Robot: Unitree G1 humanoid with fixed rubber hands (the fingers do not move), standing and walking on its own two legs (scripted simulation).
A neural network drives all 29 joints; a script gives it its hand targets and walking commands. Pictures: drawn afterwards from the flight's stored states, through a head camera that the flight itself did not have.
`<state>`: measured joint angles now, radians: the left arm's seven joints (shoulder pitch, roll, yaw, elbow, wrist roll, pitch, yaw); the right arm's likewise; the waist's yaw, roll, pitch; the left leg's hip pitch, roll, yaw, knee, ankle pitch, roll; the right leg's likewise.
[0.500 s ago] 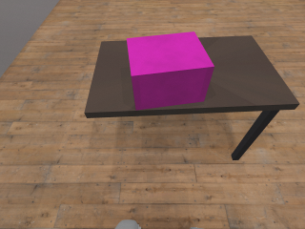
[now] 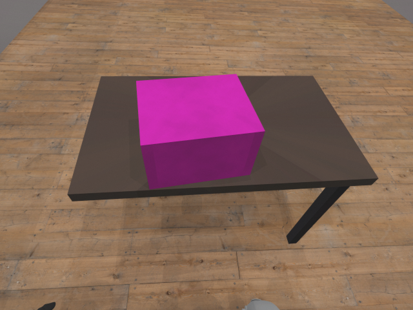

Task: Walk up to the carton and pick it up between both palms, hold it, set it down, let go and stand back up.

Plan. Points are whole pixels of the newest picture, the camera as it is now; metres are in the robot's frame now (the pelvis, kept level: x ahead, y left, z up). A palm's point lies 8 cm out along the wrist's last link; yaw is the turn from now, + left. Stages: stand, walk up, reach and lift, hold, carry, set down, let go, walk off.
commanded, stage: walk up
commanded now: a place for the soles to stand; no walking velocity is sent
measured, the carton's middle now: (194, 129) +0.58 +0.07 -0.05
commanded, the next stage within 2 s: none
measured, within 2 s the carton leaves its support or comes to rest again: neither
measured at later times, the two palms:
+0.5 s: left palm out of the picture +0.14 +0.25 -0.12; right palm out of the picture +0.09 -0.46 -0.06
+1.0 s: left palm out of the picture +0.14 +0.19 -0.12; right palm out of the picture +0.17 -0.49 -0.08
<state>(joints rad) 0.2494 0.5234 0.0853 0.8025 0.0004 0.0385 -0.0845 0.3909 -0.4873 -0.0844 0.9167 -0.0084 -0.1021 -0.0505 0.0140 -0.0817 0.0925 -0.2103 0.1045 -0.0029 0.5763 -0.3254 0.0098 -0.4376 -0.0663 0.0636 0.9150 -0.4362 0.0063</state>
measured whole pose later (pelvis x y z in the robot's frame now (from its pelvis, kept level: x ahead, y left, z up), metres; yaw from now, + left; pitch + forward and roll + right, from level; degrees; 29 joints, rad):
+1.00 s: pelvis +0.08 -0.14 -0.01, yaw +3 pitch +0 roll +0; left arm 0.24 0.46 0.06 0.78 0.00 0.01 -0.03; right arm 0.25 -0.47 -0.07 0.90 -0.02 -0.06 -0.03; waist 0.02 -0.06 0.09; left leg -0.40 0.00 -0.08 0.70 -0.30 0.00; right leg -0.34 -0.02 -0.02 0.74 -0.46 -0.01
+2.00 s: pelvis +0.08 -0.13 -0.01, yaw +4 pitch +0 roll +0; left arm 0.23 0.46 0.06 0.78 0.00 -0.01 -0.03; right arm 0.21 -0.47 -0.06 0.90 -0.01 -0.06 -0.01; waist 0.02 -0.06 0.04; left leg -0.39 -0.02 -0.08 0.68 -0.29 -0.01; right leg -0.33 -0.04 -0.02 0.70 -0.38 0.02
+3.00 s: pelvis +0.08 -0.14 -0.01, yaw +4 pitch +0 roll +0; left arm 0.23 0.46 0.06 0.78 0.00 -0.01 -0.03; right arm 0.21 -0.47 -0.06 0.90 -0.01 -0.06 -0.01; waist 0.02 -0.06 0.03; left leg -0.38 -0.02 -0.08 0.68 -0.29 -0.01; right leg -0.32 -0.04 -0.02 0.70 -0.38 0.01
